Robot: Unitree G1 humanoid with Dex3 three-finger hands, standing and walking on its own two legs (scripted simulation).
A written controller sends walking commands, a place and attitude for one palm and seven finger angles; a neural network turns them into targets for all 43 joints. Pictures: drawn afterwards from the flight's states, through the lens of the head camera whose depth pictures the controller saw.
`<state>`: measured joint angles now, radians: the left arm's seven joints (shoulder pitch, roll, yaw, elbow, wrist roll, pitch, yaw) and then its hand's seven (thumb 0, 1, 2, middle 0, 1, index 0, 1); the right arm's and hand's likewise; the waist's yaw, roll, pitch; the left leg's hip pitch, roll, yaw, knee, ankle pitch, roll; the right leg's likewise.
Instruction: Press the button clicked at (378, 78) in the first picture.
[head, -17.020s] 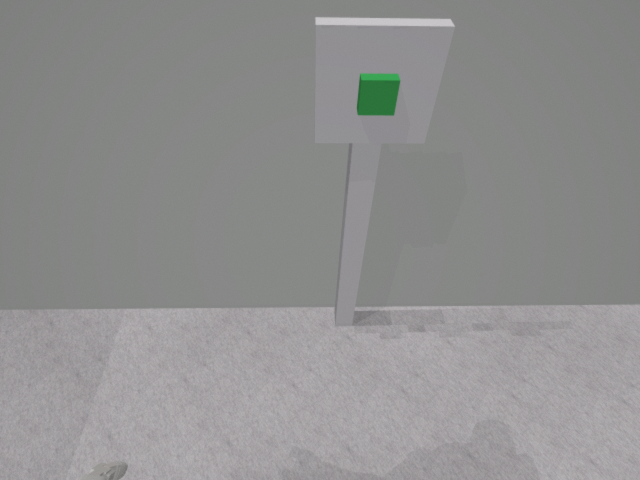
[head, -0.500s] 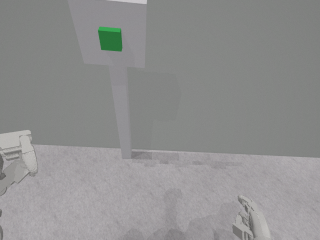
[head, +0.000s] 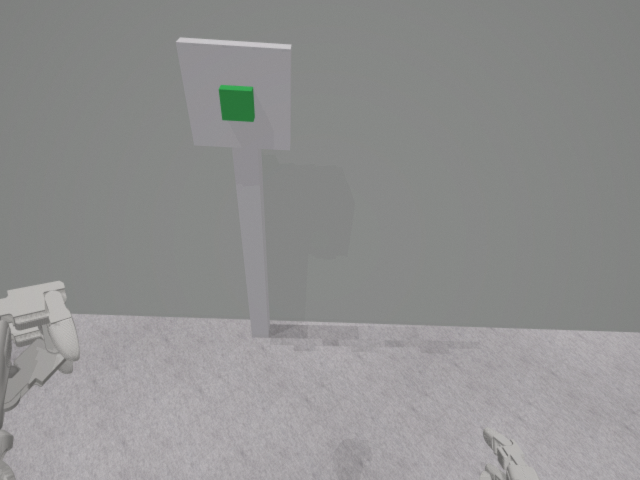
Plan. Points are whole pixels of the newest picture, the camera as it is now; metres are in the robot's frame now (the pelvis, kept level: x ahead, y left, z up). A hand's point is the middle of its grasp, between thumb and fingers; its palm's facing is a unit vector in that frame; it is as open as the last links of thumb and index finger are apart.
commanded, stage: stop stepping back and stand still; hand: left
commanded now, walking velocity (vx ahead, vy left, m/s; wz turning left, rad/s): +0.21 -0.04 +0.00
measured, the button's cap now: (237, 103) +0.78 +0.18 +0.14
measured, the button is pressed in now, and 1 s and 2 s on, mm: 0 0 0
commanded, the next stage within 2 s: let the arm hang, fingers relaxed in 1.16 s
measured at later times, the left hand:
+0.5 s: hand (16, 395) +0.15 +0.25 +0.18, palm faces +0.44 -0.77 -0.47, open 3.1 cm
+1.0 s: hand (12, 370) +0.17 +0.27 +0.17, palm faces +0.36 -0.81 -0.46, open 3.1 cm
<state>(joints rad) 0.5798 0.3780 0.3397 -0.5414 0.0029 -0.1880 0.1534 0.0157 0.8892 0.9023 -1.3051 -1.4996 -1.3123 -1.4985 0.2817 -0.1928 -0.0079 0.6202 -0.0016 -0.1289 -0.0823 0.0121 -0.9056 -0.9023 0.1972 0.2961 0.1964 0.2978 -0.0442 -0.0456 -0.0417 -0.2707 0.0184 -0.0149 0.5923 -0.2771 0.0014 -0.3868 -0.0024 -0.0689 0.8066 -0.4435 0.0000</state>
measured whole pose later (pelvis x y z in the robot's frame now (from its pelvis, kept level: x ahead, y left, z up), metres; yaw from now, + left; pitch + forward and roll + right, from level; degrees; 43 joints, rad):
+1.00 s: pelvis -0.01 +0.03 +0.01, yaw +3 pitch -1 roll +0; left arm 0.64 0.38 0.34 -0.57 -0.02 -0.24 0.13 0.01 0.89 0.90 -1.30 -1.50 -1.31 -1.50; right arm 0.18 -0.20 0.01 0.59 0.00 -0.12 -0.07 0.01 -0.90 -0.90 0.20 0.30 0.20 0.30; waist 0.00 -0.02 0.04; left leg -0.20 0.00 0.03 0.46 -0.25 0.02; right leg -0.24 0.01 -0.04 0.43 -0.18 -0.02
